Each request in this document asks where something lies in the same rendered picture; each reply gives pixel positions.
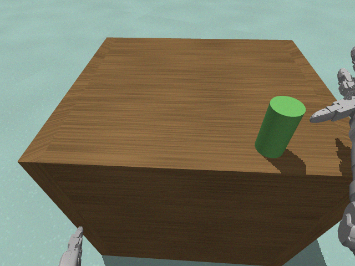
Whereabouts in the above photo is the left robot hand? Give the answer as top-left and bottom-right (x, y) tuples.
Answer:
(58, 226), (83, 266)

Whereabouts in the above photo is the right robot hand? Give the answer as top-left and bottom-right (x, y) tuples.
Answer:
(310, 46), (355, 123)

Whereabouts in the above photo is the can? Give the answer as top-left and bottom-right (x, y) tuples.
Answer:
(255, 96), (306, 158)

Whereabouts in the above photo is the right robot arm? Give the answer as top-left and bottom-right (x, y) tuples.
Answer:
(338, 114), (355, 256)

